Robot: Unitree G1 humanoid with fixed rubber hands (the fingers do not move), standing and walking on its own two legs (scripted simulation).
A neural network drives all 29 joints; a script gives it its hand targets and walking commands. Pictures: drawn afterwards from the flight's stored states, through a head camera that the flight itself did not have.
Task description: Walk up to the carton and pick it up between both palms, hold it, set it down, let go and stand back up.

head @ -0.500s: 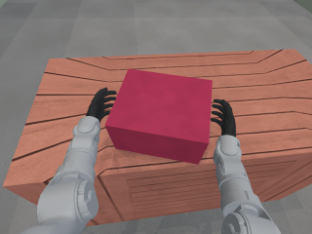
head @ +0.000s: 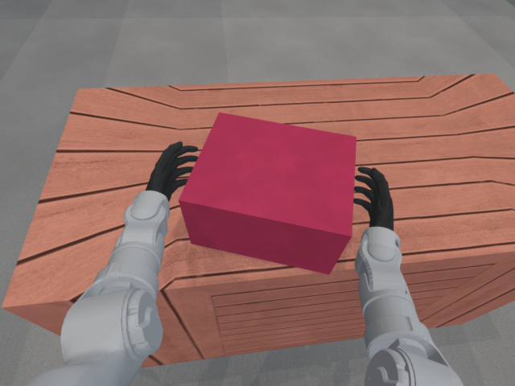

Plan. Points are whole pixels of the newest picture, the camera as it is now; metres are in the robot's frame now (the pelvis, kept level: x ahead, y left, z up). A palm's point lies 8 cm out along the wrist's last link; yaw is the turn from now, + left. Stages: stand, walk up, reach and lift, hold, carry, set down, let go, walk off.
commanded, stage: set down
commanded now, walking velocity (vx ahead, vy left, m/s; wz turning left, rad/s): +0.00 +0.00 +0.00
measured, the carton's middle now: (272, 191) +0.46 -0.04 +0.00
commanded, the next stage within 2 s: none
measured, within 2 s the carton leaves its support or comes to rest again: rests again in 0.88 s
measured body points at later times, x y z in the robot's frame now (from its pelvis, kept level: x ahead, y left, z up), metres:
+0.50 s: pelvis +0.00 +0.00 +0.00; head +0.06 +0.02 +0.44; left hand +0.45 +0.15 +0.05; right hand +0.37 -0.20 +0.05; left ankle -0.03 +0.11 -0.75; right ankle -0.05 -0.13 -0.75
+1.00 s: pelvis -0.02 +0.01 -0.02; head +0.09 +0.04 +0.42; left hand +0.45 +0.17 -0.01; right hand +0.38 -0.20 +0.00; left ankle -0.03 +0.11 -0.75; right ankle -0.05 -0.13 -0.75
